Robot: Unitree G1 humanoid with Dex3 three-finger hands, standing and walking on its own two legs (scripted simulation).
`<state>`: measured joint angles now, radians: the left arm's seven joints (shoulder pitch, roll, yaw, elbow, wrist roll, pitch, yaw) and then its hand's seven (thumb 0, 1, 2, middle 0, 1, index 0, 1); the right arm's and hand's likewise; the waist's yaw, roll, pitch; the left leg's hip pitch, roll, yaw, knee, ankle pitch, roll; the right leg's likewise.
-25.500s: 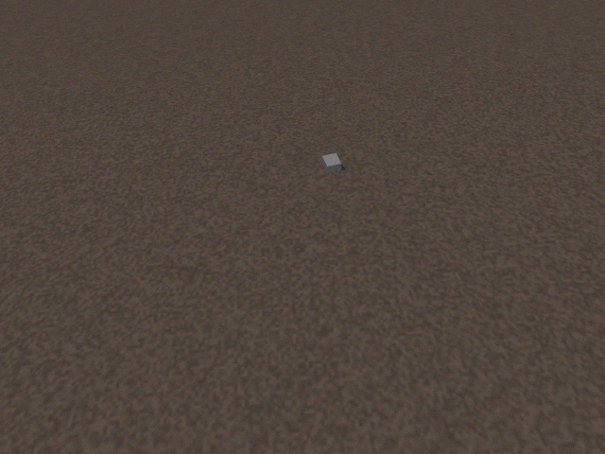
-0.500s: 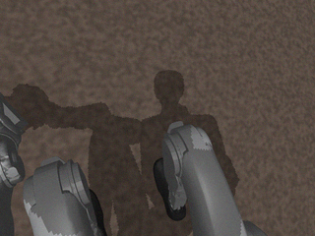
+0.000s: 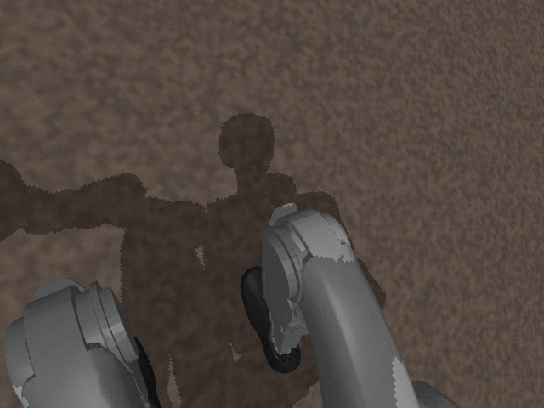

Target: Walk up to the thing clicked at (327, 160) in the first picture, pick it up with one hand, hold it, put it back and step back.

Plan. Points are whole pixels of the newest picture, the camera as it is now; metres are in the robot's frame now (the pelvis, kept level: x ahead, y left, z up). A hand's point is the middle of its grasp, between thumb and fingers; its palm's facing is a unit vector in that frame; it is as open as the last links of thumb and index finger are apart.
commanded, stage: rest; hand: left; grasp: from above
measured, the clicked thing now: out of the picture +0.41 +0.33 -0.27
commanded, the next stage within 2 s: open in 0.26 s
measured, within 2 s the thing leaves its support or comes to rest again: rests again in 0.26 s
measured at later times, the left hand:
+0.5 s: hand out of the picture +0.42 +0.32 -0.25, palm faces -0.34 -0.32 -0.89, open 11.3 cm
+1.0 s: hand out of the picture +0.42 +0.32 -0.26, palm faces -0.34 -0.30 -0.89, open 13.7 cm
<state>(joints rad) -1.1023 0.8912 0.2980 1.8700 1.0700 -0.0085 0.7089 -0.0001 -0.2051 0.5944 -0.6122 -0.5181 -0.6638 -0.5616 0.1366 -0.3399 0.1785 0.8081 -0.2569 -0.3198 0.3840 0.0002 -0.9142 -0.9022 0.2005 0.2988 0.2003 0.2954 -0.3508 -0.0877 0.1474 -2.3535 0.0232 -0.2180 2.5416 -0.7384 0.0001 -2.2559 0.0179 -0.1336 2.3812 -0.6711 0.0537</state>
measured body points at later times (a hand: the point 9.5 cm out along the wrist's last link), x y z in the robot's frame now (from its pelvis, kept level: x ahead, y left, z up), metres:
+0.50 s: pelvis -0.01 +0.00 +0.00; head +0.27 +0.11 +0.33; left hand +0.43 +0.33 -0.20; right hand +0.01 -0.25 -0.06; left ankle +0.06 +0.12 -0.27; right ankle +0.11 -0.12 -0.27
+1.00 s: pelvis +0.00 +0.00 +0.00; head +0.28 +0.12 +0.33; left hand +0.44 +0.33 -0.21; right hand +0.02 -0.24 -0.05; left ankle +0.06 +0.13 -0.27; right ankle +0.11 -0.12 -0.27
